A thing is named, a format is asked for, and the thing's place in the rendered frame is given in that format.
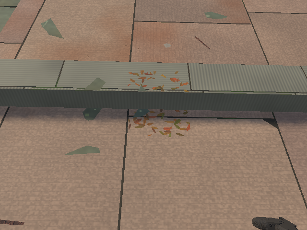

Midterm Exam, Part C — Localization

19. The robot right hand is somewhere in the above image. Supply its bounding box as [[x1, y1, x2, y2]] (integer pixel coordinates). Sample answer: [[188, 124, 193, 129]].
[[252, 217, 298, 230]]

